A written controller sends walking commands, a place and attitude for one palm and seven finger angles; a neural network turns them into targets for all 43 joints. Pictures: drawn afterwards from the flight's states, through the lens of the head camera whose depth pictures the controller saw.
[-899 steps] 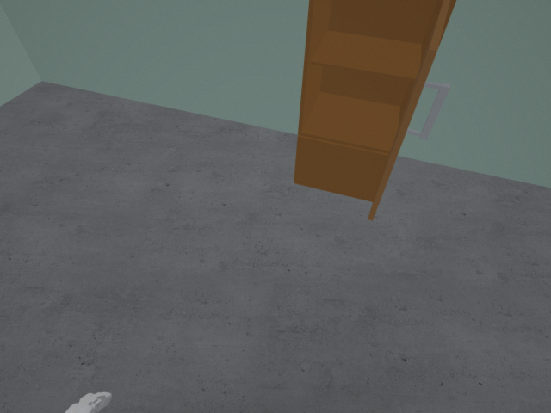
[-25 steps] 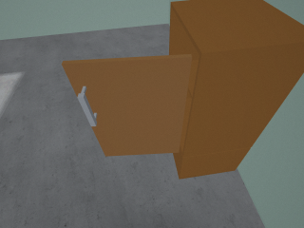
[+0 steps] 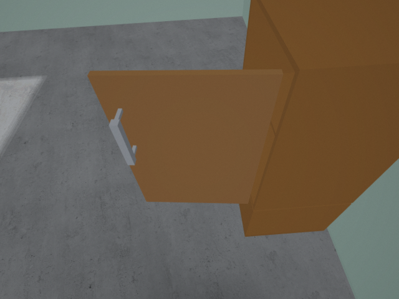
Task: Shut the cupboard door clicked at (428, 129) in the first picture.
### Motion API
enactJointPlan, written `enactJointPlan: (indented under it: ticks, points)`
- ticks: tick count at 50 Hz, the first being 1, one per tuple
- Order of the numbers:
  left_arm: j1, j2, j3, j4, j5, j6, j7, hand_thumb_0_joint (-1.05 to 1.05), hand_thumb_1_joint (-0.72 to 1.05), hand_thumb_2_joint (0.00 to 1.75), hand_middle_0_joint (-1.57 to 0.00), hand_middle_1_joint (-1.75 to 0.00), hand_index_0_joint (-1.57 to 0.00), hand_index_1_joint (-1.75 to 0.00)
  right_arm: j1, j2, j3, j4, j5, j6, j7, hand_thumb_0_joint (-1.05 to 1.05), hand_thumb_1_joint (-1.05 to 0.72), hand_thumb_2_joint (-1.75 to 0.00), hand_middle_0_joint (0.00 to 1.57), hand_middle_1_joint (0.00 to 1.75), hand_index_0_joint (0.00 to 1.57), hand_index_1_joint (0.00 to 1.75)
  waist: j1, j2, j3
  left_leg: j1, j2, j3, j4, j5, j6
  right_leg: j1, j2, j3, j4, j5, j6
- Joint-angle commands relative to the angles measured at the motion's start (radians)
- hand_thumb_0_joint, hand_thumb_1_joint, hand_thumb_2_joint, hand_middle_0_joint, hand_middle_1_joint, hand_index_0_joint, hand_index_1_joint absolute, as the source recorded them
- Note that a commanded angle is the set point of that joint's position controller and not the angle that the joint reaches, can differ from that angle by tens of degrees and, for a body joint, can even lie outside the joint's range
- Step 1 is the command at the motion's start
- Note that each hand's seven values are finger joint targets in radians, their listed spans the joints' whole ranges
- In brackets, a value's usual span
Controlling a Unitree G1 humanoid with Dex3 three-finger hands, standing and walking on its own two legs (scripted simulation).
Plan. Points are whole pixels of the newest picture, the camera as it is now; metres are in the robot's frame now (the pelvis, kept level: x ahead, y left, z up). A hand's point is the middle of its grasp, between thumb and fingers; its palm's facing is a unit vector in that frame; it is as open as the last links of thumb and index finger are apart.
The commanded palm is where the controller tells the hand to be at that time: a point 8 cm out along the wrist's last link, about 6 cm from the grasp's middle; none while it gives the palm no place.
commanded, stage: come to a stop and stand still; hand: left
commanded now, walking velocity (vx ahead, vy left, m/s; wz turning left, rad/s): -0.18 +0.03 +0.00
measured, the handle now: (125, 138) +0.48 +0.21 +0.01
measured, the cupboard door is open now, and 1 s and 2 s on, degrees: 84 84 84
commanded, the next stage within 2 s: look again from close up in 0.90 s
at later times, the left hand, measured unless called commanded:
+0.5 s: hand out of the picture +0.05 +0.18 -0.16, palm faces +0.07 -0.96 -0.26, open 7.4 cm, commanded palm none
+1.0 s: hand out of the picture +0.10 +0.20 -0.14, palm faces -0.02 -0.97 -0.25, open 7.4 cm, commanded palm none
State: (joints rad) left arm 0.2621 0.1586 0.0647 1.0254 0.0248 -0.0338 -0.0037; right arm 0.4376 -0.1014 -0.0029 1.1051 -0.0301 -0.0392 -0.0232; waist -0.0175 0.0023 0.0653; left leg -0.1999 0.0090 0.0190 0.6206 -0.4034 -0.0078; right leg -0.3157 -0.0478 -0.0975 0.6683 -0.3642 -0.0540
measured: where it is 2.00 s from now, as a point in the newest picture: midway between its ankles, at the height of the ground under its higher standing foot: outside the picture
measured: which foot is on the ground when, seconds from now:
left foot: down 0.00-0.00, up 0.02-0.24, down 0.26-1.00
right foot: down 0.00-0.30, up 0.32-0.46, down 0.48-1.00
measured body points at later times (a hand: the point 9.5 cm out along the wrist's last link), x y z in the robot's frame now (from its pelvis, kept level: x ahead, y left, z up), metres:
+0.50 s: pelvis +0.04 -0.01 +0.00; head +0.09 -0.03 +0.45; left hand +0.05 +0.23 -0.14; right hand +0.16 -0.22 -0.16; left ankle +0.08 +0.14 -0.72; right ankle +0.02 -0.10 -0.72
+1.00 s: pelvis +0.02 +0.00 +0.02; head +0.01 +0.01 +0.47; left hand +0.10 +0.25 -0.12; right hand +0.06 -0.26 -0.13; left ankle +0.05 +0.12 -0.72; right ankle +0.01 -0.10 -0.72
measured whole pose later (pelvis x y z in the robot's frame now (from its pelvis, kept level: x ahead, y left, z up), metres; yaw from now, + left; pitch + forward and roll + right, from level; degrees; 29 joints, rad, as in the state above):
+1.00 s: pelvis +0.02 +0.00 +0.02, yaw -1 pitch -3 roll +0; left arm 0.21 0.24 0.00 0.94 0.02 0.00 0.02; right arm 0.23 -0.23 -0.02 1.03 -0.03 0.00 0.00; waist -0.02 -0.01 0.04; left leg -0.24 0.02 0.04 0.49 -0.21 0.01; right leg -0.18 0.02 -0.04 0.49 -0.27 -0.04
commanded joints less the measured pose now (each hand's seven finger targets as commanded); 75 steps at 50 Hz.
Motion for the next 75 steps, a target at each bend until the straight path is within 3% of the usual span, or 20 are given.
enactJointPlan:
  ticks: [1,3,6,11,13,15,17,21,23,24,25,26,27,28,33,35,38,40,48,75]
  points:
    - [0.289,0.164,0.03,0.032,-0.01,-0.025,0.028,0.0,0.9,0.9,-0.2,-0.3,-0.2,-0.3,-0.093,-0.107,-0.043,-0.107,0.012,-0.003,0.0,0.0,-0.9,-0.9,0.2,0.3,0.2,0.3,0.112,-0.095,-0.032,-0.449,0.012,-0.037,0.5,-0.173,0.023,0.324,-0.431,0.545,-0.38,0.341,-0.222]
    - [0.14,0.097,0.004,0.011,-0.003,-0.024,0.036,0.0,0.9,0.9,-0.2,-0.3,-0.2,-0.3,-0.121,-0.08,-0.037,-0.086,0.005,0.023,0.008,0.0,-0.9,-0.9,0.2,0.3,0.2,0.3,0.05,-0.161,0.091,-0.392,0.064,-0.038,0.478,-0.091,0.003,0.134,-0.337,0.357,-0.357,0.521,-0.179]
    - [0.066,0.092,0.0,-0.008,0.005,-0.008,0.041,0.0,0.9,0.9,-0.2,-0.3,-0.2,-0.3,-0.101,-0.037,-0.026,-0.057,0.016,0.04,0.013,0.0,-0.9,-0.9,0.2,0.3,0.2,0.3,0.019,-0.182,0.028,-0.197,0.025,0.052,0.198,-0.012,-0.015,0.106,-0.21,0.12,-0.277,0.745,-0.123]
    - [0.073,0.125,0.002,-0.004,-0.003,0.019,0.043,0.0,0.9,0.9,-0.2,-0.3,-0.2,-0.3,-0.129,-0.069,-0.034,-0.058,0.02,0.038,0.002,0.0,-0.9,-0.9,0.2,0.3,0.2,0.3,0.005,-0.137,-0.029,0.046,0.0,0.088,-0.167,0.326,-0.016,0.073,-0.132,0.092,-0.138,0.626,-0.046]
    - [0.126,0.082,-0.001,-0.013,-0.006,0.033,0.045,0.0,0.9,0.9,-0.2,-0.3,-0.2,-0.3,-0.133,-0.164,-0.051,-0.077,0.011,0.028,-0.005,0.0,-0.9,-0.9,0.2,0.3,0.2,0.3,0.018,0.072,-0.092,0.18,0.182,-0.064,-0.153,0.849,0.065,-0.011,-0.052,0.056,-0.029,0.339,0.025]
    - [0.139,0.054,-0.009,-0.009,-0.01,0.042,0.053,0.0,0.9,0.9,-0.2,-0.3,-0.2,-0.3,-0.161,-0.201,-0.054,-0.092,0.015,0.027,-0.014,0.0,-0.9,-0.9,0.2,0.3,0.2,0.3,0.025,0.268,-0.121,0.134,0.318,-0.182,-0.23,1.079,0.188,-0.004,0.008,0.04,0.168,-0.186,0.05]
    - [0.116,0.064,-0.008,-0.004,-0.014,0.052,0.055,0.0,0.9,0.9,-0.2,-0.3,-0.2,-0.3,-0.223,-0.192,-0.051,-0.111,0.01,0.03,-0.022,0.0,-0.9,-0.9,0.2,0.3,0.2,0.3,0.028,0.244,-0.086,0.087,0.323,-0.174,-0.234,1.052,0.228,-0.027,-0.004,0.098,0.24,-0.238,0.045]
    - [0.134,0.051,-0.009,-0.008,-0.006,0.042,0.041,0.0,0.9,0.9,-0.2,-0.3,-0.2,-0.3,-0.279,-0.216,-0.07,-0.139,0.006,0.044,-0.021,0.0,-0.9,-0.9,0.2,0.3,0.2,0.3,0.045,0.129,-0.126,0.106,0.264,-0.104,-0.165,0.893,0.176,0.019,0.004,0.061,0.007,-0.065,0.05]
    - [0.152,0.084,-0.008,-0.012,0.005,0.029,0.041,0.0,0.9,0.9,-0.2,-0.3,-0.2,-0.3,-0.294,-0.188,-0.071,-0.154,0.017,0.051,-0.013,0.0,-0.9,-0.9,0.2,0.3,0.2,0.3,0.051,-0.012,-0.119,0.024,0.143,-0.044,-0.07,0.568,0.082,0.084,-0.032,0.147,-0.234,0.299,0.044]
    - [0.117,0.138,-0.005,-0.024,0.008,0.023,0.042,0.0,0.9,0.9,-0.2,-0.3,-0.2,-0.3,-0.282,-0.147,-0.066,-0.164,0.024,0.057,-0.005,0.0,-0.9,-0.9,0.2,0.3,0.2,0.3,0.029,-0.143,-0.098,-0.059,0.057,0.017,-0.04,0.276,0.023,0.094,-0.157,0.273,-0.273,0.442,0.005]
    - [0.075,0.16,-0.006,-0.037,0.004,0.021,0.037,0.0,0.9,0.9,-0.2,-0.3,-0.2,-0.3,-0.281,-0.129,-0.065,-0.161,0.021,0.066,0.001,0.0,-0.9,-0.9,0.2,0.3,0.2,0.3,0.016,-0.157,-0.066,-0.068,0.001,0.029,-0.012,0.084,-0.004,0.042,-0.228,0.316,-0.3,0.472,-0.058]
    - [0.067,0.244,-0.03,-0.111,0.03,0.016,0.057,0.0,0.9,0.9,-0.2,-0.3,-0.2,-0.3,-0.349,-0.206,-0.056,-0.256,0.0,0.042,0.001,0.0,-0.9,-0.9,0.2,0.3,0.2,0.3,0.003,-0.136,-0.066,-0.102,0.011,-0.05,-0.067,0.159,0.013,0.153,-0.155,0.299,-0.191,0.729,-0.014]
    - [0.05,0.175,-0.007,-0.141,0.008,0.022,0.067,0.0,0.9,0.9,-0.2,-0.3,-0.2,-0.3,-0.282,-0.166,-0.069,-0.232,0.001,0.037,-0.001,0.0,-0.9,-0.9,0.2,0.3,0.2,0.3,0.01,-0.139,-0.207,-0.054,0.031,0.002,-0.039,0.194,0.015,0.174,-0.167,0.278,-0.153,0.53,-0.01]
    - [0.045,0.176,-0.012,-0.167,0.001,0.018,0.07,0.0,0.9,0.9,-0.2,-0.3,-0.2,-0.3,-0.275,-0.148,-0.064,-0.244,0.005,0.045,0.001,0.0,-0.9,-0.9,0.2,0.3,0.2,0.3,0.021,-0.155,-0.227,-0.071,0.0,-0.01,0.006,0.157,0.014,0.176,-0.162,0.307,-0.185,0.501,-0.02]
    - [0.048,0.185,-0.002,-0.2,0.007,0.008,0.068,0.0,0.9,0.9,-0.2,-0.3,-0.2,-0.3,-0.297,-0.14,-0.066,-0.265,0.012,0.056,0.01,0.0,-0.9,-0.9,0.2,0.3,0.2,0.3,0.018,-0.196,0.002,-0.19,0.013,-0.02,0.123,0.039,0.026,0.068,-0.173,0.305,-0.269,0.478,-0.057]
    - [0.014,0.204,0.001,-0.216,0.005,0.009,0.064,0.0,0.9,0.9,-0.2,-0.3,-0.2,-0.3,-0.264,-0.156,-0.069,-0.249,0.013,0.05,0.009,0.0,-0.9,-0.9,0.2,0.3,0.2,0.3,0.003,-0.146,0.007,-0.123,0.016,-0.009,0.029,0.094,0.03,0.04,-0.151,0.274,-0.265,0.41,-0.067]
    - [0.004,0.211,-0.005,-0.209,-0.006,0.008,0.059,0.0,0.9,0.9,-0.2,-0.3,-0.2,-0.3,-0.222,-0.187,-0.061,-0.21,0.012,0.034,0.009,0.0,-0.9,-0.9,0.2,0.3,0.2,0.3,0.004,-0.072,0.001,-0.028,0.045,-0.028,-0.098,0.249,0.048,0.02,-0.098,0.235,-0.267,0.297,-0.01]
    - [-0.009,0.232,-0.005,-0.194,-0.01,0.006,0.052,0.0,0.9,0.9,-0.2,-0.3,-0.2,-0.3,-0.246,-0.221,-0.062,-0.192,0.01,0.024,0.008,0.0,-0.9,-0.9,0.2,0.3,0.2,0.3,0.015,0.05,-0.036,-0.013,0.068,-0.06,-0.128,0.332,0.053,0.057,-0.066,0.205,-0.248,0.276,0.009]
    - [-0.04,0.236,-0.027,-0.137,-0.011,0.008,0.037,0.0,0.9,0.9,-0.2,-0.3,-0.2,-0.3,-0.247,-0.26,-0.042,-0.139,0.007,0.018,0.014,0.0,-0.9,-0.9,0.2,0.3,0.2,0.3,0.02,0.009,-0.019,-0.052,0.079,-0.086,-0.238,0.179,0.047,0.09,-0.059,0.207,-0.339,0.051,0.001]
    - [0.039,0.194,-0.064,0.01,-0.006,0.014,0.04,0.0,0.9,0.9,-0.2,-0.3,-0.2,-0.3,-0.253,-0.28,-0.034,-0.029,0.025,0.008,0.015,0.0,-0.9,-0.9,0.2,0.3,0.2,0.3,0.016,0.002,-0.042,0.029,0.115,-0.121,-0.357,0.166,0.057,0.1,-0.059,0.166,-0.317,0.168,0.039]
